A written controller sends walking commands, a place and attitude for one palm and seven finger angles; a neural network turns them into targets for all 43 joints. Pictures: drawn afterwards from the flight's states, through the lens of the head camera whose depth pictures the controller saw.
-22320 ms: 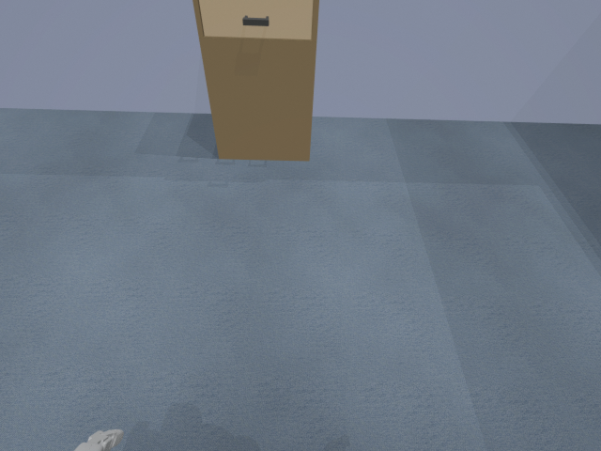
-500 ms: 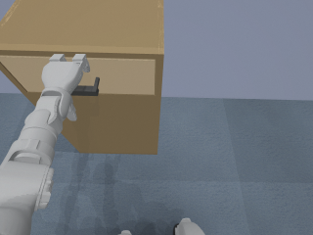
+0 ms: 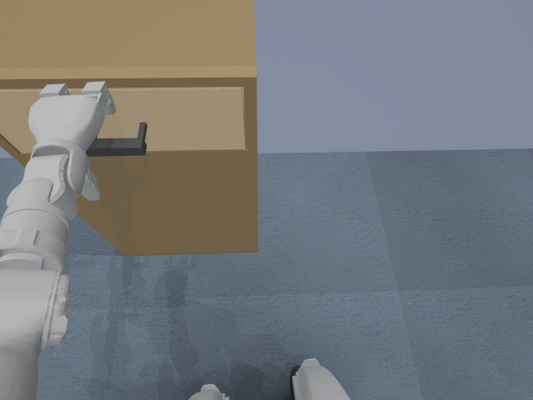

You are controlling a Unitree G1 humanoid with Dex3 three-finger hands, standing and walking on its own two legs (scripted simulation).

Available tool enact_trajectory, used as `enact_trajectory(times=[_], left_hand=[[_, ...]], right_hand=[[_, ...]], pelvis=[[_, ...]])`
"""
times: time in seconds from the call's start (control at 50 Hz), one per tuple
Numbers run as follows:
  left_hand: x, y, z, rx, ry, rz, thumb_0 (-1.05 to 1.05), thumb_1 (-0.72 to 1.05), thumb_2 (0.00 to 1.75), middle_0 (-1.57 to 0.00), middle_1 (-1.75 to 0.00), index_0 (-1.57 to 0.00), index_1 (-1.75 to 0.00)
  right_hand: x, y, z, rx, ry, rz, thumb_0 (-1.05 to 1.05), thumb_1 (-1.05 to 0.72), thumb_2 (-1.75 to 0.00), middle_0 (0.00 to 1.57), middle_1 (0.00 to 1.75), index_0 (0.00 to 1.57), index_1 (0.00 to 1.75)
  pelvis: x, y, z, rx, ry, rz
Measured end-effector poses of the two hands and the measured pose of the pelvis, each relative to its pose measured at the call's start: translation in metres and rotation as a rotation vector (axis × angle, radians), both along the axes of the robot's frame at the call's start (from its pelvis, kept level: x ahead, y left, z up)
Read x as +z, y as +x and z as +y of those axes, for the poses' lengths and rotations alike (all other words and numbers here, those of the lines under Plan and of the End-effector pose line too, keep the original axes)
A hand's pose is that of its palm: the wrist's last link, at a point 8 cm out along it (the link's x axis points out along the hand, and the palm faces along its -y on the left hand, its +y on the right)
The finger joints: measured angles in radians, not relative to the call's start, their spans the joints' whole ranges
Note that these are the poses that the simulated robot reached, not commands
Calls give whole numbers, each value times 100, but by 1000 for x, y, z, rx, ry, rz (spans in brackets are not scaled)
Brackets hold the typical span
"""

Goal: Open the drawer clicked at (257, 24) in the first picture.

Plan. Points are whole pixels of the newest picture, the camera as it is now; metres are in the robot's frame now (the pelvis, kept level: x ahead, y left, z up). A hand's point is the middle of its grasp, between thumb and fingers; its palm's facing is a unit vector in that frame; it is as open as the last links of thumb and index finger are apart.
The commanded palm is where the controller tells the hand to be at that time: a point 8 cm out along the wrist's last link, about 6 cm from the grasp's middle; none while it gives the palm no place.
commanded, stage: re-aim the fingers above the handle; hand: left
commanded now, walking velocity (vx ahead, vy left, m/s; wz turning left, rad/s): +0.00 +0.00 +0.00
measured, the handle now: (116, 137) +0.56 +0.23 -0.01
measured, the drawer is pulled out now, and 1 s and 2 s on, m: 0.00 0.00 0.00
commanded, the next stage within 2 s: lower the fingers behind the handle in 1.34 s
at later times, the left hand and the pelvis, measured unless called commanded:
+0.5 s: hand (69, 152) +0.49 +0.27 +0.05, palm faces -0.10 +0.06 -0.99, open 13.8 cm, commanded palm +0.47 +0.25 +0.10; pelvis +0.00 +0.01 +0.00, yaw +0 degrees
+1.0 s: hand (79, 153) +0.49 +0.26 +0.05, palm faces -0.14 +0.02 -0.99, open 13.7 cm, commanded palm +0.48 +0.25 +0.10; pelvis +0.00 +0.01 +0.00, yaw +0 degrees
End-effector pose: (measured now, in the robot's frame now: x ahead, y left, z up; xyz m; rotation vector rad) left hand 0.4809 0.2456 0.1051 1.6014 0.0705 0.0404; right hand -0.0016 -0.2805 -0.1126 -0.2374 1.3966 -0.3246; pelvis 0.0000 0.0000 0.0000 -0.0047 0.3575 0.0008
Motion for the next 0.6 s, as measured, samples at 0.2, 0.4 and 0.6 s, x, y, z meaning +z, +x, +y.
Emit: enact_trajectory(times=[0.2,0.4,0.6], left_hand=[[0,-13,-17,-90,-49,66,0,-49,30,-32,-120,-32,-120],[8,0,-5,-10,-11,-36,0,-49,30,-32,-120,-32,-120],[-4,-15,2,-60,-39,127,0,-49,30,-32,-120,-32,-120]], right_hand=[[7,20,10,21,-5,-54,0,-91,-90,20,30,21,30],[-1,30,16,35,23,-86,0,-91,-90,20,30,21,30],[3,18,19,26,8,-25,0,-91,-90,20,30,21,30]], pelvis=[[6,3,4,24,-10,-37],[1,-1,8,4,-4,-19],[6,5,9,21,-10,-32]])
